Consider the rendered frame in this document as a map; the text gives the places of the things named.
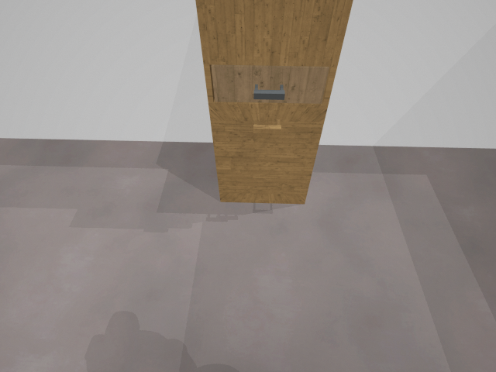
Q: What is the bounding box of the cabinet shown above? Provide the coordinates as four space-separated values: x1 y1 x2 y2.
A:
195 0 353 204

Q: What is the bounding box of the drawer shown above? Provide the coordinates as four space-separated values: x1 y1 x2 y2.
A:
212 65 329 104

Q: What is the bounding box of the handle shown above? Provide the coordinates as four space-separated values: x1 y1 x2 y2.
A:
253 84 285 100
253 125 281 134

